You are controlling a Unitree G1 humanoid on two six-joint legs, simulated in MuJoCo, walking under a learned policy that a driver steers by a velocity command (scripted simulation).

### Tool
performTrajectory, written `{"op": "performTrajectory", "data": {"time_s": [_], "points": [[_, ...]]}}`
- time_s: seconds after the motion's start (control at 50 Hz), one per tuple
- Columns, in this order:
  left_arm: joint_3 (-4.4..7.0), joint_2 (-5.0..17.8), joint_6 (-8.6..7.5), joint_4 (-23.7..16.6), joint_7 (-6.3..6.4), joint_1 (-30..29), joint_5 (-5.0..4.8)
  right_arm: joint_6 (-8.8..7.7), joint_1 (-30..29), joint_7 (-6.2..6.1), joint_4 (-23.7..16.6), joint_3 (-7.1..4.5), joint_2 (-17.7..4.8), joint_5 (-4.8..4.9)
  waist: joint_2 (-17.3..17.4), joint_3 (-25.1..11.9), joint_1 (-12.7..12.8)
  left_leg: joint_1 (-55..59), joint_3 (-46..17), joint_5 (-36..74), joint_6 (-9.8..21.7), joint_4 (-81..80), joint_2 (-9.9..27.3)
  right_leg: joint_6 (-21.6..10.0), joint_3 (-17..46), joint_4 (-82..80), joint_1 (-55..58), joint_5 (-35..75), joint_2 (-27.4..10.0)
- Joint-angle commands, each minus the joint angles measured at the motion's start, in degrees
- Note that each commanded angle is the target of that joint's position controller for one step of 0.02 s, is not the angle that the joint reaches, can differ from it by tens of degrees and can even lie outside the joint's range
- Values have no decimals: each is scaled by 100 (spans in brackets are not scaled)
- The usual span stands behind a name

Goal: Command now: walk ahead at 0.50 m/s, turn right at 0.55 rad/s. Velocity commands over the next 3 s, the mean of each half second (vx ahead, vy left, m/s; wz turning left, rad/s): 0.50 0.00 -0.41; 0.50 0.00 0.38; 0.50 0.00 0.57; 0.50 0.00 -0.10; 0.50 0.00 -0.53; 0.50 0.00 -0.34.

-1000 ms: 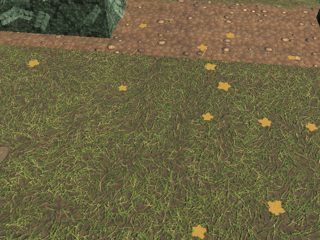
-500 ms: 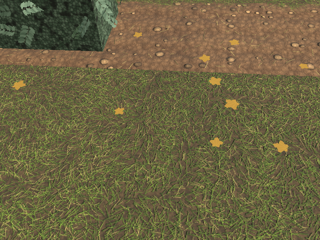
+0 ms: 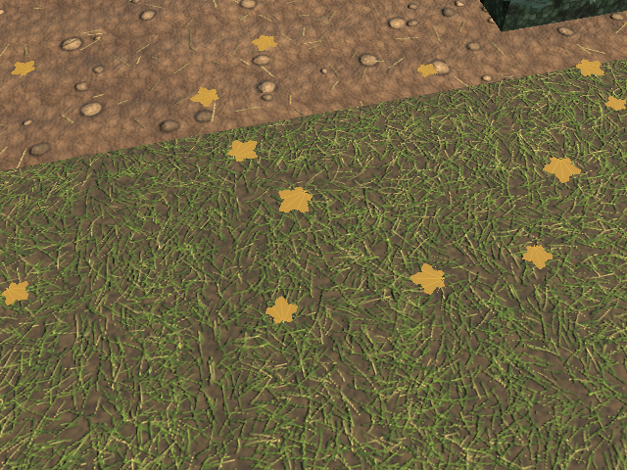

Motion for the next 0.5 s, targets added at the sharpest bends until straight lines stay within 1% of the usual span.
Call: {"op": "performTrajectory", "data": {"time_s": [0.02,0.04,0.06,0.08,0.1,0.12,0.14,0.16,0.18,0.2,0.22,0.24,0.26,0.28,0.3,0.32,0.34,0.36,0.38,0.4,0.42,0.44,0.46,0.48,0.5], "points": [[403,1400,141,506,212,3017,51,-455,-882,34,-1584,-90,-757,330,-574,-3623,1503,-5438,-1044,325,-111,1754,233,-2226,3550,268,7196,2943,-2320],[392,1279,213,392,334,2430,30,-352,-1309,-119,-1736,-61,-541,232,325,-2980,1194,-5434,-754,542,-197,1604,390,-1999,3749,-303,5857,1591,-2262],[317,1121,173,98,361,1699,73,-238,-1153,-175,-1692,-96,-559,80,1138,-2148,751,-5092,-753,1023,-169,1221,496,-1960,3767,-616,4094,1109,-2360],[287,1146,80,-80,304,1038,89,-101,-928,-211,-1638,-185,-621,17,1286,-1407,253,-4345,-861,1510,-143,69,682,-1814,3575,-918,2181,680,-2309],[234,928,-6,-60,308,782,95,-24,-1134,-263,-1699,-206,-495,-13,615,-708,88,-4248,-935,1503,-125,-181,789,-1614,3341,-996,1011,809,-2137],[238,950,-31,-235,370,402,-8,9,-1504,-302,-1955,-260,-586,-53,360,-19,-31,-3356,-903,2072,-198,-2158,872,-1196,2279,-1427,-459,618,-1381],[273,1080,-64,-311,445,309,60,-27,-1722,-328,-2005,-299,-654,-170,169,4,-26,-2267,-654,2800,-242,-3470,651,-1008,1600,-1381,-1335,712,-724],[310,1085,-78,-333,527,478,86,-99,-1941,-290,-2003,-332,-681,-238,54,-212,120,-1313,-461,4019,-304,-4466,365,-874,1129,-1164,-1668,775,-251],[325,1070,-62,-230,575,812,45,-151,-2085,-226,-1950,-350,-655,-204,-233,-553,243,-800,-357,5092,-383,-4978,54,-851,1039,-1051,-1443,572,-165],[353,1156,-57,-152,586,1021,-4,-133,-2304,-182,-2025,-344,-639,-125,-495,-670,316,-753,-397,5276,-414,-5305,-44,-889,1220,-1140,-1032,529,-369],[390,1156,-52,-105,594,1074,-93,-93,-2511,-168,-2142,-371,-764,-29,-595,-618,326,-880,-589,5068,-380,-5677,13,-836,1476,-1061,-599,164,-505],[393,1021,-29,-70,607,1215,-124,-46,-2711,-156,-2214,-405,-907,20,-558,-565,386,-1010,-665,4839,-330,-5952,35,-739,1732,-927,-214,-313,-592],[397,890,-1,-42,609,1376,-130,-25,-2838,-143,-2259,-454,-1038,21,-438,-499,418,-1076,-694,4534,-249,-6068,52,-631,1958,-705,83,-742,-646],[403,811,20,-47,602,1483,-113,-29,-2831,-109,-2294,-514,-1155,10,-417,-445,370,-1067,-707,4135,-119,-6139,54,-528,2129,-399,318,-1022,-620],[386,699,37,-69,594,1591,-80,-55,-2510,-74,-2225,-573,-1233,-34,-416,-539,212,-751,-630,3770,42,-6160,19,-405,2166,20,398,-1135,-508],[294,405,39,-36,574,1686,-21,-103,-1789,-45,-2013,-652,-1406,-101,-159,-823,-99,-33,-745,3678,288,-6213,272,-193,1711,1147,226,-1051,-152],[192,-119,-45,-2,537,2705,-62,-121,-1078,4,-1807,-775,-1949,-219,1594,-1494,205,1730,-2807,3078,1155,-6598,1537,160,992,3316,-1173,-2264,639],[220,231,-125,-31,478,2776,-182,-135,-497,103,-1572,-817,-1963,-167,2584,-1837,67,2214,-5368,1015,1805,-7781,2171,234,1026,4645,-2291,-3056,671],[352,730,-151,-84,462,2179,-206,-163,-834,113,-1686,-686,-1494,-85,1721,-1109,-38,1860,-5220,173,1702,-8006,1973,174,1231,5142,-2869,-2685,400],[369,830,-140,-289,463,1440,-98,-116,-1366,98,-1775,-624,-1367,-89,1064,-618,23,1149,-4322,644,1518,-7958,1725,140,893,5013,-2917,-2082,65],[375,804,-136,-419,482,1094,55,-76,-1859,97,-1877,-602,-1324,-143,670,-434,192,332,-3582,1581,1457,-7897,1456,147,762,4490,-2496,-1585,-172],[399,759,-131,-431,495,1053,121,-56,-2108,91,-1895,-574,-1226,-167,703,-473,377,-172,-3103,2333,1372,-7904,1221,169,767,3953,-2004,-1326,-355],[409,697,-120,-428,493,1120,125,-39,-2207,98,-1889,-546,-1124,-175,847,-549,511,-490,-2712,2913,1313,-7935,1010,204,682,3516,-1526,-1303,-404],[373,563,-126,-427,483,1125,134,-19,-2171,87,-1854,-547,-1106,-138,874,-676,564,-657,-2414,3473,1333,-7974,880,256,517,3065,-1144,-1321,-328],[333,436,-143,-463,475,1008,149,-5,-2061,55,-1806,-574,-1170,-92,823,-730,558,-714,-2182,3872,1386,-8015,817,312,382,2516,-929,-1310,-242]]}}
